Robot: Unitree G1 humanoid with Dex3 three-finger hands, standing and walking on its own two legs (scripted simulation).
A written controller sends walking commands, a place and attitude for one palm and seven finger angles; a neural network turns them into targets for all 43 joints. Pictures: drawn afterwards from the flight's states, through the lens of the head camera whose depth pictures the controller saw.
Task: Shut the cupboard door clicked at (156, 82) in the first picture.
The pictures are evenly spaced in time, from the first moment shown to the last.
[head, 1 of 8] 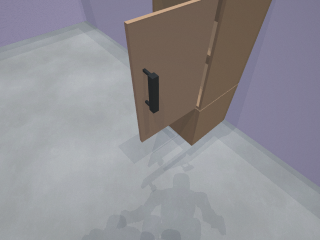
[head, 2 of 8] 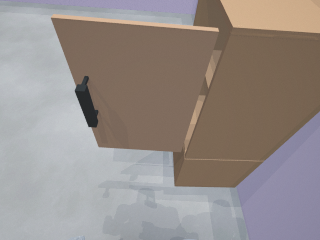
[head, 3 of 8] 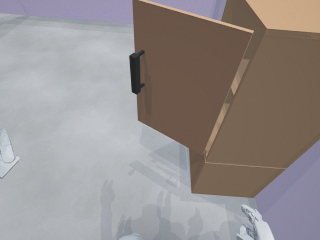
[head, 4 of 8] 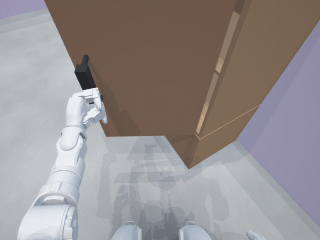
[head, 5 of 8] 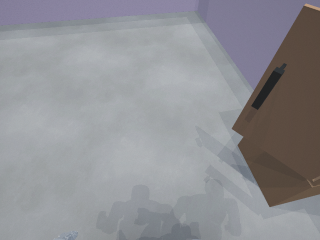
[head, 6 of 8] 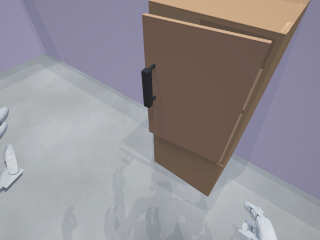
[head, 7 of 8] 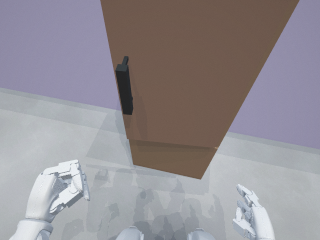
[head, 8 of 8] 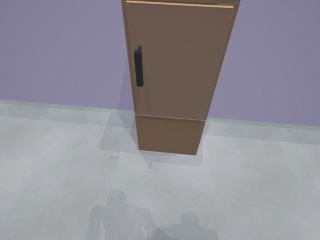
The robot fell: no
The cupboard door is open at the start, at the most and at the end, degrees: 88 88 0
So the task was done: yes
